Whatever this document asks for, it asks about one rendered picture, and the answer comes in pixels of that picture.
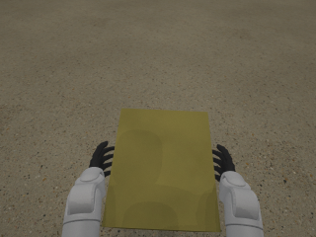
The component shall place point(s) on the carton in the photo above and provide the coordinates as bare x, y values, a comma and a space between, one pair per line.
162, 176

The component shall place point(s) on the right robot hand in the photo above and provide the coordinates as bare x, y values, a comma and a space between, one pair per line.
226, 162

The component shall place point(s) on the left robot hand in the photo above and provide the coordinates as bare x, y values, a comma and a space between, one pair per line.
98, 157

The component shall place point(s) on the robot right forearm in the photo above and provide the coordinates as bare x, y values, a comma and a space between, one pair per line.
242, 212

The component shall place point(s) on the robot left forearm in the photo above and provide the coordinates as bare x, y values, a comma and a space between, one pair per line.
83, 208

